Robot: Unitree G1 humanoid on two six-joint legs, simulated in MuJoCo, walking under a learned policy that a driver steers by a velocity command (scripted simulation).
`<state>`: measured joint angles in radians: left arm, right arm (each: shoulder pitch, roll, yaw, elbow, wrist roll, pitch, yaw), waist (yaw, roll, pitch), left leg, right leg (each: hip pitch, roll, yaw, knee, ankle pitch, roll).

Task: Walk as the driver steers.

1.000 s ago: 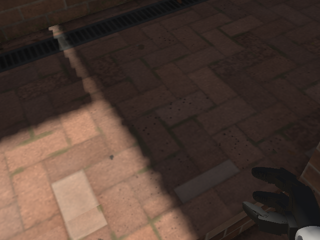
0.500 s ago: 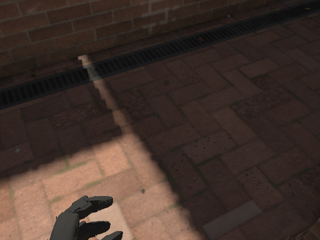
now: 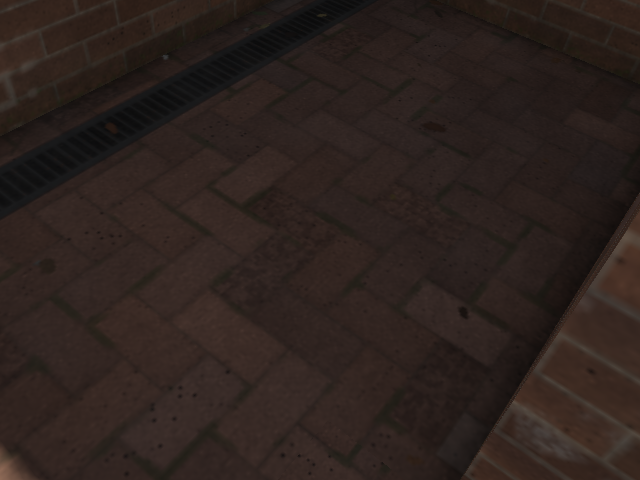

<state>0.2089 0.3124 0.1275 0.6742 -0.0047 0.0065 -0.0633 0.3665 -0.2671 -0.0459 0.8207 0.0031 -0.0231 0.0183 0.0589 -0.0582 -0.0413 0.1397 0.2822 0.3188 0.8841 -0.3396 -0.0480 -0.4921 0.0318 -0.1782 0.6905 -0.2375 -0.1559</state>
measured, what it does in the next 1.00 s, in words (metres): climbs: left foot 0.21 m higher, then right foot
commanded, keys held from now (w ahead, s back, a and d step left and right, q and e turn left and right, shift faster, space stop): w+e+shift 0.18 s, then w+shift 0.08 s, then w+q+shift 0.74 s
